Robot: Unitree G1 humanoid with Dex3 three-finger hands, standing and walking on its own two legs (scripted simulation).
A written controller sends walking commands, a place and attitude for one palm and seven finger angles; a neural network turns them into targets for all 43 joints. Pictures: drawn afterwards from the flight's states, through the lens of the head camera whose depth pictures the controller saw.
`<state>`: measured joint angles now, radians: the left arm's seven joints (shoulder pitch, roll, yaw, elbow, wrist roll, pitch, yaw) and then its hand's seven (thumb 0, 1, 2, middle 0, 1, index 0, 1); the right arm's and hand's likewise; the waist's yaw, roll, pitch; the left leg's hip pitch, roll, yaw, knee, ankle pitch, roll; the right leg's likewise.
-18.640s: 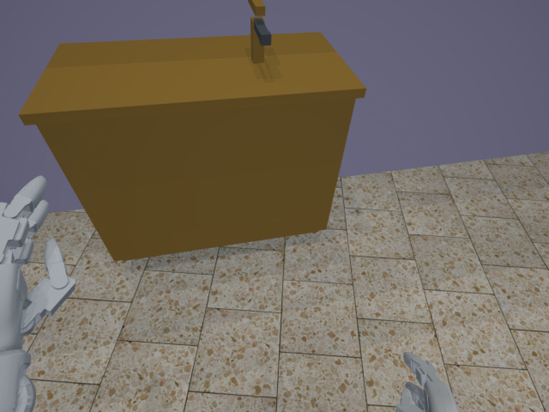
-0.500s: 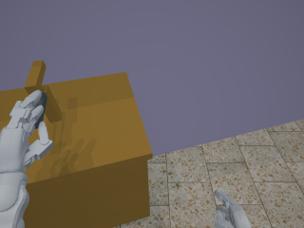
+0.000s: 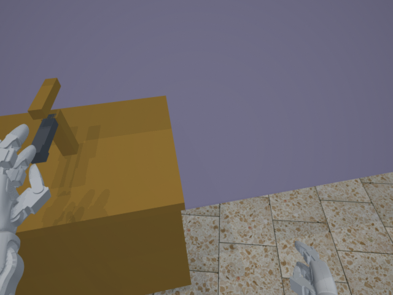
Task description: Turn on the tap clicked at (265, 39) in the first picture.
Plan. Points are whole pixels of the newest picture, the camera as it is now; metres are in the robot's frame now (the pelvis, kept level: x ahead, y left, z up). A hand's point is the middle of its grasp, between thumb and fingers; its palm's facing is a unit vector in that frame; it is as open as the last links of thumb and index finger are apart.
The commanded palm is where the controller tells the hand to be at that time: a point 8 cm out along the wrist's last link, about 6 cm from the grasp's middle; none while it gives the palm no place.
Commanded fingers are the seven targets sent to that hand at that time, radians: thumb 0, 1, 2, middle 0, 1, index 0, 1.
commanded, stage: turn the palm inward beside the body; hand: left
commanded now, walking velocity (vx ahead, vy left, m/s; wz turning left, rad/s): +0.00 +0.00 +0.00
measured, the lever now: (37, 154) +0.32 +0.37 +0.14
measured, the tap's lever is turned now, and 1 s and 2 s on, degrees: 0 0 0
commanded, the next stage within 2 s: reach beside the lever's end, fingers flat in 1.46 s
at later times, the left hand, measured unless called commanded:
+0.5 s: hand (35, 200) +0.19 +0.26 +0.19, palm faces +0.46 -0.87 -0.18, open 7.4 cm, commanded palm +0.13 +0.30 +0.20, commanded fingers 0.00 0.90 0.90 -0.20 -0.30 -0.20 -0.30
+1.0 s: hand (24, 212) +0.17 +0.26 +0.19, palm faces +0.48 -0.87 -0.11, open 7.4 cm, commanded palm +0.11 +0.30 +0.20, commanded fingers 0.00 0.90 0.90 -0.20 -0.30 -0.20 -0.30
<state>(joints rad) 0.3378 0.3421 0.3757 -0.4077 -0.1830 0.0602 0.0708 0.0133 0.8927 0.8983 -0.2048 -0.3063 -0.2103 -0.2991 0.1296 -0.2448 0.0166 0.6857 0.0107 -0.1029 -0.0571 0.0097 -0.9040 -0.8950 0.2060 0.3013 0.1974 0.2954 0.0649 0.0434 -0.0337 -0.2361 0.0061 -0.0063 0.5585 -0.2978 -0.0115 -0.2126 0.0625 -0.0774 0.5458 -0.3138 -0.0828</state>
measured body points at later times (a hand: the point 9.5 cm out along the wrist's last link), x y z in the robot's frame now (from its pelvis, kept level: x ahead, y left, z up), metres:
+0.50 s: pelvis -0.01 +0.02 +0.00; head -0.04 +0.00 +0.45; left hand +0.16 +0.31 +0.20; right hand +0.21 -0.18 -0.07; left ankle +0.00 +0.13 -0.73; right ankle -0.01 -0.06 -0.73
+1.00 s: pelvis -0.01 +0.02 +0.01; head -0.06 +0.00 +0.45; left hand +0.14 +0.31 +0.20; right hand +0.21 -0.17 -0.06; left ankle +0.00 +0.13 -0.73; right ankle -0.01 -0.06 -0.73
